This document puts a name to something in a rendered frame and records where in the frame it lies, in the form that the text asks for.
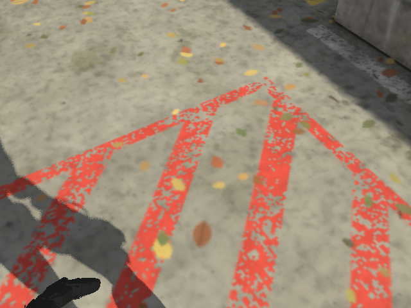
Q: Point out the left robot hand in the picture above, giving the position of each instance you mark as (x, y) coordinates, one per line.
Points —
(63, 291)

